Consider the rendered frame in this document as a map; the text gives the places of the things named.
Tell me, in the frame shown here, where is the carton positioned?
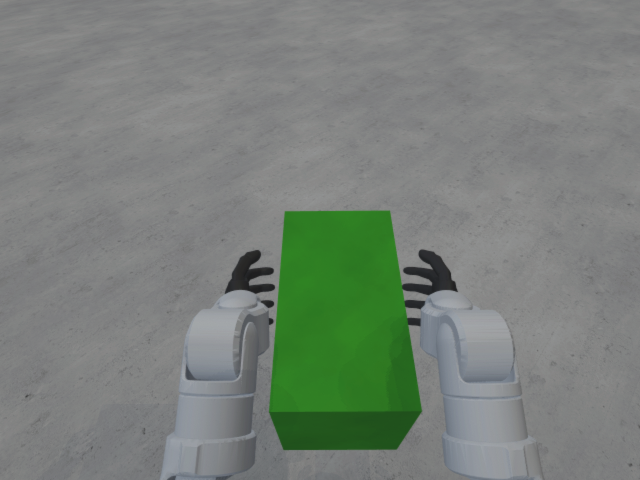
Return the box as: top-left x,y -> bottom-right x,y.
269,211 -> 422,450

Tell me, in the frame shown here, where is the left robot forearm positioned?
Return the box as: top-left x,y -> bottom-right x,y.
160,290 -> 270,480

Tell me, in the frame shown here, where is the left robot hand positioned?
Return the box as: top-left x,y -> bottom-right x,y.
224,250 -> 275,325

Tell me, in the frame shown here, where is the right robot forearm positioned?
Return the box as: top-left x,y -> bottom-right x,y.
420,290 -> 545,480

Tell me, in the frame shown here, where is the right robot hand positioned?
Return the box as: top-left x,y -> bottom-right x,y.
402,250 -> 458,326

